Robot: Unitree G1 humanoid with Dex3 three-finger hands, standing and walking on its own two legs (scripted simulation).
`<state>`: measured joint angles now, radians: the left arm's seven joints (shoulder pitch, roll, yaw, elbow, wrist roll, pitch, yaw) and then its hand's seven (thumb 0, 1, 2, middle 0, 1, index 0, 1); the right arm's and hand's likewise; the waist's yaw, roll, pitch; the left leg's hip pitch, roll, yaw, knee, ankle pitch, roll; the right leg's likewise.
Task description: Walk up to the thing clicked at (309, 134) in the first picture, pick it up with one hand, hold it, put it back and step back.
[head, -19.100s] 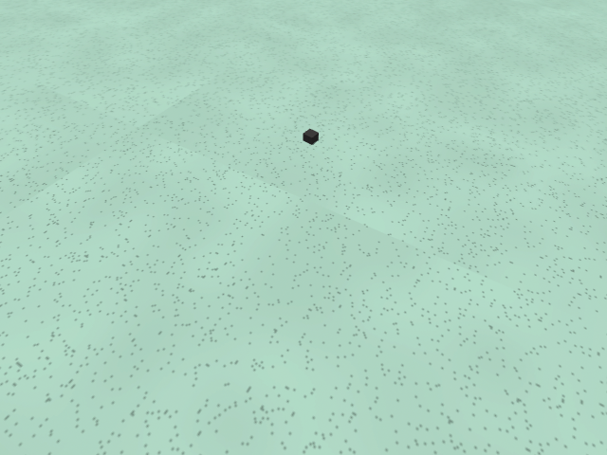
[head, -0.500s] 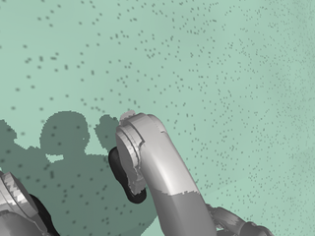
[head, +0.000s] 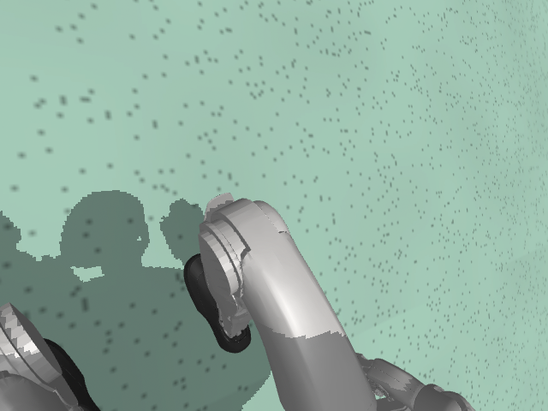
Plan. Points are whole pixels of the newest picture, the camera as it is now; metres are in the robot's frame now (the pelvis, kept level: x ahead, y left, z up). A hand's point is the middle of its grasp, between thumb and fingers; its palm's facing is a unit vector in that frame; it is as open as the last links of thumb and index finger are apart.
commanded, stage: close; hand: left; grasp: from above
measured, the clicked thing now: out of the picture +0.43 +0.36 -0.30
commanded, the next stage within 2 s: none
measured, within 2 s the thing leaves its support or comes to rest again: neither
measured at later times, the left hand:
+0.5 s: hand out of the picture +0.42 +0.34 -0.27, palm faces +0.02 -0.47 -0.88, open 9.7 cm
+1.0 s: hand out of the picture +0.42 +0.34 -0.27, palm faces +0.03 -0.47 -0.88, open 9.3 cm
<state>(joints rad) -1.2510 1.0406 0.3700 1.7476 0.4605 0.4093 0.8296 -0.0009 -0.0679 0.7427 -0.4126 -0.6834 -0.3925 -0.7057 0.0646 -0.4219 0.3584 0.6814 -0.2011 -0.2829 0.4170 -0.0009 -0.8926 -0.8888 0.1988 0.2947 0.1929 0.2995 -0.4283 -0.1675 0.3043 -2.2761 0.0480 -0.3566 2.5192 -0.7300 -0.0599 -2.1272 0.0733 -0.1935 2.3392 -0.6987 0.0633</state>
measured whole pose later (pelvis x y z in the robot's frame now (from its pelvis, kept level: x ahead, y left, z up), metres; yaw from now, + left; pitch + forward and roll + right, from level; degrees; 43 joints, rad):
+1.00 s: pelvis +0.00 +0.00 +0.00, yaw +0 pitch +25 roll -15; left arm -1.23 1.04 0.40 1.73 0.43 0.41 0.84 0.01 0.18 0.51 -0.65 -0.49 -0.64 -0.50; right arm 0.04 -0.43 0.36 0.68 -0.21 -0.27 0.42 0.00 -0.89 -0.89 0.20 0.29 0.19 0.30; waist -0.43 -0.17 0.31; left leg -2.27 0.04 -0.36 2.53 -0.74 -0.06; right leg -2.12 0.07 -0.19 2.35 -0.71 0.06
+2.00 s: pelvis +0.00 +0.00 +0.00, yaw +1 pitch +25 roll -15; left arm -1.24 1.03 0.40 1.74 0.42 0.41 0.84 0.01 0.24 0.48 -0.67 -0.48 -0.66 -0.49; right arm 0.03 -0.43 0.36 0.69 -0.21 -0.26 0.42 0.00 -0.89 -0.89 0.20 0.29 0.19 0.30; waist -0.43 -0.16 0.31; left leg -2.27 0.04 -0.35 2.53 -0.74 -0.06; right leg -2.12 0.06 -0.19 2.36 -0.71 0.06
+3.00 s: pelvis +0.00 +0.00 +0.00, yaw +1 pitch +26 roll -15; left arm -1.25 1.03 0.38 1.74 0.40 0.42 0.84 0.00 0.21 0.53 -0.61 -0.52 -0.60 -0.52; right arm 0.03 -0.42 0.35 0.69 -0.21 -0.25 0.43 0.00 -0.89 -0.89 0.20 0.29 0.19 0.30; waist -0.43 -0.16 0.30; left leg -2.27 0.04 -0.35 2.52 -0.74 -0.06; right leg -2.12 0.05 -0.19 2.35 -0.71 0.05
